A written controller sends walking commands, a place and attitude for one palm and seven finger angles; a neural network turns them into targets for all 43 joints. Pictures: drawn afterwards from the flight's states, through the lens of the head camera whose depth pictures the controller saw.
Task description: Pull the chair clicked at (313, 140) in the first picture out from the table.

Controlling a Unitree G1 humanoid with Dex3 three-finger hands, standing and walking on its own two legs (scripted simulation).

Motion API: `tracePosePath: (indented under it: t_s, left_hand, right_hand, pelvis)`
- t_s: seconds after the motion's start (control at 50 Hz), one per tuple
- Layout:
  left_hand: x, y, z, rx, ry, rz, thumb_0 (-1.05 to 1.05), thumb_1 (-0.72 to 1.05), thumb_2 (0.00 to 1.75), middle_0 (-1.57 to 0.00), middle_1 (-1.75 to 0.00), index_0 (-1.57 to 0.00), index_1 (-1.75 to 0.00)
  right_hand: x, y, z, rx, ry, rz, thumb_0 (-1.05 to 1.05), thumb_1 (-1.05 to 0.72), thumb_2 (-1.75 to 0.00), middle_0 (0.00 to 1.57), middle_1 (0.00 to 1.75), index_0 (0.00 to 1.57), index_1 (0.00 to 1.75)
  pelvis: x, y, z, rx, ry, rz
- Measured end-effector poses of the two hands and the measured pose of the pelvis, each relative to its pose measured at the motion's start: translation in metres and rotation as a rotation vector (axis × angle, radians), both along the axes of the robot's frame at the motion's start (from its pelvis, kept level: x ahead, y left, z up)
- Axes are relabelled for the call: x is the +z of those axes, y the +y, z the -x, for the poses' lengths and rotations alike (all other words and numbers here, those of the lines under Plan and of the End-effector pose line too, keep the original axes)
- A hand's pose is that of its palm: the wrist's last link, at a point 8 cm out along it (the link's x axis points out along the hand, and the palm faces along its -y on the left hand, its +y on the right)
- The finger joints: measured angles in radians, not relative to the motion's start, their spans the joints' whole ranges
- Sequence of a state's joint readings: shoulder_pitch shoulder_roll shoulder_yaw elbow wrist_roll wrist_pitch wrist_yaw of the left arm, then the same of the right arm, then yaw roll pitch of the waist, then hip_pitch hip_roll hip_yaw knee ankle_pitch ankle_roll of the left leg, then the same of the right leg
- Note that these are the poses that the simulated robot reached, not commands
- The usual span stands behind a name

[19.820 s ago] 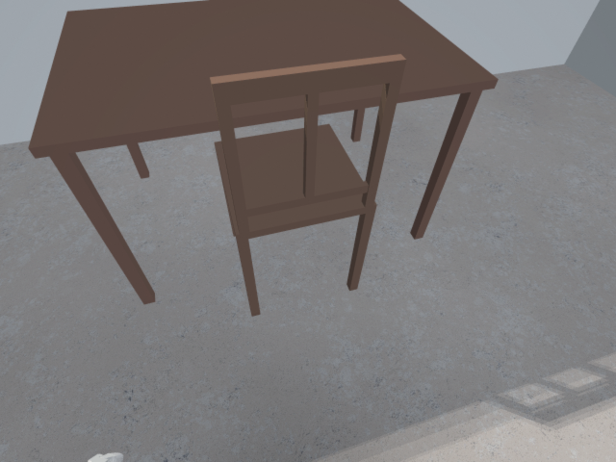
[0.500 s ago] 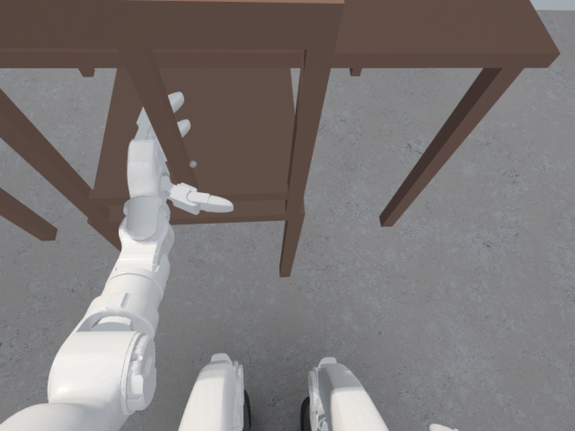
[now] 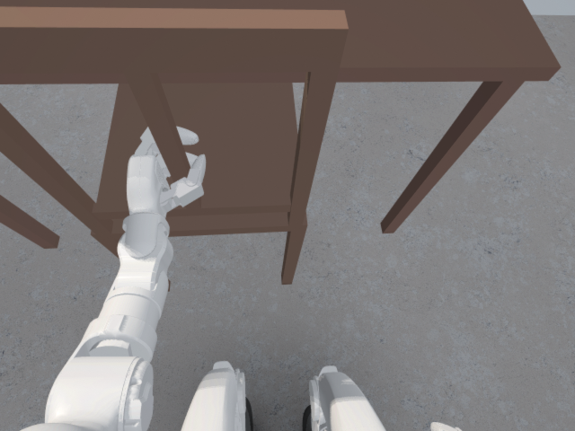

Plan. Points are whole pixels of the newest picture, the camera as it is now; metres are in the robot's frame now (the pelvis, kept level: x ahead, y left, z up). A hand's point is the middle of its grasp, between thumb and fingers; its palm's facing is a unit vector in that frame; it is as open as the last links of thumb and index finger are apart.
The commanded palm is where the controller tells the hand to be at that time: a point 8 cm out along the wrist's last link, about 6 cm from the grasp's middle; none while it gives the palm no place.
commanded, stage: hook a spindle and tug to test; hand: left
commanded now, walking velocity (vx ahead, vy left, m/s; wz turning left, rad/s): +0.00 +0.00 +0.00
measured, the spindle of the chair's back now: (173, 153) +0.48 +0.14 +0.04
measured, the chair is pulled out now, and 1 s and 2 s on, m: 0.00 0.06 0.18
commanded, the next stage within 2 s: step backward, pulling the chair out in 0.64 s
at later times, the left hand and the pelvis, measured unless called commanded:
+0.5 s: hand (195, 197) +0.42 +0.11 +0.02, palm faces +0.03 -1.00 -0.01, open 5.5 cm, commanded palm +0.39 +0.15 +0.02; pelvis +0.01 +0.00 +0.01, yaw +0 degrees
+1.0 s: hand (195, 210) +0.40 +0.11 +0.04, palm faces +0.00 -1.00 -0.10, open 5.6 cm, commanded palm +0.38 +0.16 +0.04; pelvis +0.02 +0.00 +0.09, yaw +1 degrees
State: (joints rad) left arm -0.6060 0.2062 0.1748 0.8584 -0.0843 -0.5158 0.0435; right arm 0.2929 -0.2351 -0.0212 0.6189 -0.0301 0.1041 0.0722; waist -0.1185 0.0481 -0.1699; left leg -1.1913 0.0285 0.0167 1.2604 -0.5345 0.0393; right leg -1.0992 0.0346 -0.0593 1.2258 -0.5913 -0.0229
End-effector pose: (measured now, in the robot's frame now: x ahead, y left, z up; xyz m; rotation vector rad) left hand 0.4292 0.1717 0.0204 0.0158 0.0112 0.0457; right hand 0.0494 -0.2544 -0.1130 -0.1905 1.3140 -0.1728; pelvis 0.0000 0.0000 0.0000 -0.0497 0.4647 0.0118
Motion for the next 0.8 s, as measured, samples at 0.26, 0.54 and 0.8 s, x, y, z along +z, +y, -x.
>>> tracePosePath:
  t_s: [0.26,0.54,0.8]
  left_hand:
    - [0.001,-0.002,0.007,0.000,0.011,0.010,0.02,0.70,0.77,-0.41,-1.45,-0.41,-1.45]
    - [0.001,-0.006,0.033,-0.016,0.012,0.009,0.02,0.70,0.76,-0.41,-1.45,-0.42,-1.45]
    - [0.005,-0.008,0.044,-0.022,0.042,-0.046,0.01,0.66,0.79,-0.45,-1.44,-0.42,-1.45]
  right_hand:
    - [0.003,0.005,-0.021,0.007,-0.040,-0.022,0.00,-0.90,-0.90,0.20,0.30,0.20,0.30]
    - [0.008,0.005,-0.045,0.035,-0.087,-0.025,0.00,-0.90,-0.90,0.20,0.30,0.20,0.30]
    - [0.008,0.005,-0.055,0.032,-0.116,-0.012,0.00,-0.90,-0.90,0.20,0.30,0.20,0.30]
  pelvis:
    - [0.004,0.001,-0.008,-0.005,-0.002,-0.004]
    - [0.009,-0.001,-0.015,-0.001,-0.018,-0.009]
    - [0.010,-0.004,-0.002,0.020,-0.076,-0.013]
